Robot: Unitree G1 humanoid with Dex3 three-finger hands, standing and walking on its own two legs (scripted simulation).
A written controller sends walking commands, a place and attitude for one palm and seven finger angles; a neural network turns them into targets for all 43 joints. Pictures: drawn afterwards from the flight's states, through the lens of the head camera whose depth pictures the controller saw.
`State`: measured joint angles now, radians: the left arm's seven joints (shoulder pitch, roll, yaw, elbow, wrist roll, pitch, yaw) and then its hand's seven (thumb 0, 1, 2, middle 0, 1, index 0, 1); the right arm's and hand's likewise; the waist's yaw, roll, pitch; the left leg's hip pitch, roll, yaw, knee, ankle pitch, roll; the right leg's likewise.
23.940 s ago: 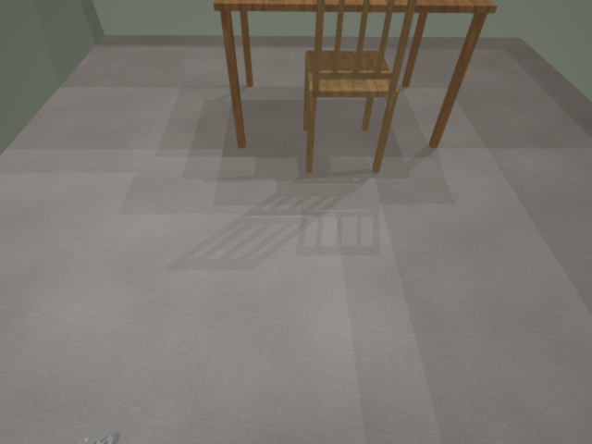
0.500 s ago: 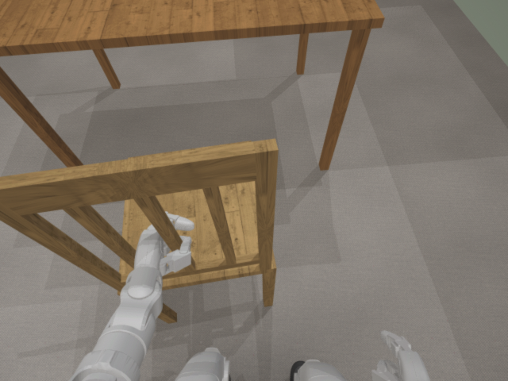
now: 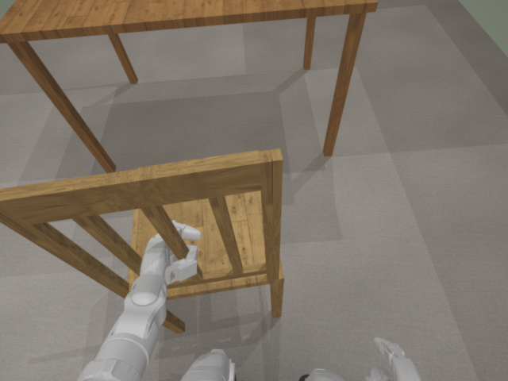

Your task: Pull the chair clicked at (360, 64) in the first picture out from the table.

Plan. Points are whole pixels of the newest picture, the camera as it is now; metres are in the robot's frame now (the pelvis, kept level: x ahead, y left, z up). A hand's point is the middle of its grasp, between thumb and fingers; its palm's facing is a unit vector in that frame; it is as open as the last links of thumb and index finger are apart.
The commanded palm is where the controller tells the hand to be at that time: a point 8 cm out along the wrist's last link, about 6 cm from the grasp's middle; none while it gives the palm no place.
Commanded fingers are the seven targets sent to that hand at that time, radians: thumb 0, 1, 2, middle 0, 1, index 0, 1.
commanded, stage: stop walking, hand still on the chair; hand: left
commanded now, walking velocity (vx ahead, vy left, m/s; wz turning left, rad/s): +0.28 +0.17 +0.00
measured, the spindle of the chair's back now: (179, 248) +0.33 +0.16 -0.05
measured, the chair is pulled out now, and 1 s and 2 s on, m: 0.55 0.60 0.60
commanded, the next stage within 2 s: open the thumb and straighten the fingers in 0.98 s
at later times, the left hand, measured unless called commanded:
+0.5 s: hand (191, 294) +0.25 +0.13 -0.06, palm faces -0.05 -0.99 -0.16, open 5.2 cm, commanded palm +0.24 +0.18 -0.04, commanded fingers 0.00 0.90 0.90 -0.50 -1.45 -0.50 -1.45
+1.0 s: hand (192, 293) +0.25 +0.12 -0.06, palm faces -0.01 -0.99 -0.16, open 5.3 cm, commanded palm +0.24 +0.18 -0.04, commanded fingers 0.00 0.90 0.90 -0.50 -1.45 -0.50 -1.45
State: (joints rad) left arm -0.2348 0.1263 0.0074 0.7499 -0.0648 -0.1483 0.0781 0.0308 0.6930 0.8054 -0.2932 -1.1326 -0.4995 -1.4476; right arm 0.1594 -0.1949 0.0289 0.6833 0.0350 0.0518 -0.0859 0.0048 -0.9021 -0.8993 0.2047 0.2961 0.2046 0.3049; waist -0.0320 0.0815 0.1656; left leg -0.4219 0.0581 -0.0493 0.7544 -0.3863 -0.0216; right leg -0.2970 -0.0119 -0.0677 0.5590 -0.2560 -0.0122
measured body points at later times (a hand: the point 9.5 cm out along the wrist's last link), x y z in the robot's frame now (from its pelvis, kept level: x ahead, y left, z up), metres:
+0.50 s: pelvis -0.01 +0.02 +0.01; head +0.00 +0.00 +0.46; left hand +0.25 +0.18 -0.04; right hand +0.10 -0.22 -0.12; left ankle -0.01 +0.14 -0.73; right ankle +0.03 -0.12 -0.73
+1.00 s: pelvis +0.00 +0.00 +0.01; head +0.02 -0.01 +0.46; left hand +0.25 +0.18 -0.04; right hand +0.14 -0.24 -0.10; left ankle -0.01 +0.14 -0.73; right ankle +0.03 -0.12 -0.73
